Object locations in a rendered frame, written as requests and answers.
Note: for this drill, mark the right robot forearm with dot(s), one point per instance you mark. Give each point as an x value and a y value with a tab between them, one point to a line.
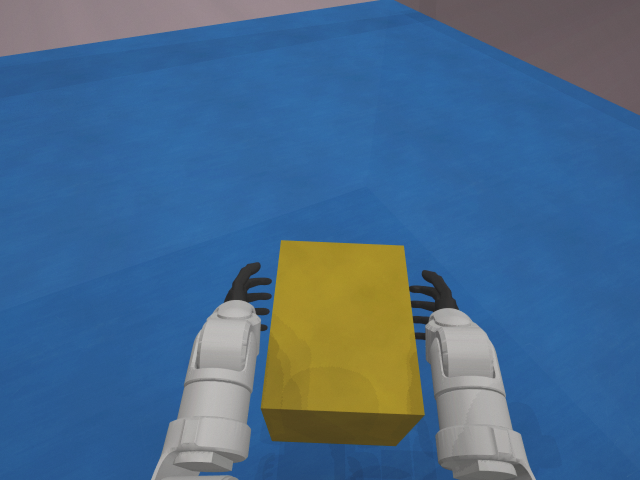
476	440

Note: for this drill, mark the left robot forearm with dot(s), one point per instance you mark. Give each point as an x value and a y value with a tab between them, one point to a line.
211	431

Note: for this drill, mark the carton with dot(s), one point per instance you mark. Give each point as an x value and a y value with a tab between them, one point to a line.
342	364

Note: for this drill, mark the robot right hand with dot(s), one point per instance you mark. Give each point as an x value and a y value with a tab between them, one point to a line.
441	294

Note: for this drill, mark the robot left hand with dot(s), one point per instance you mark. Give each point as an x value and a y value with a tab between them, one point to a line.
242	283

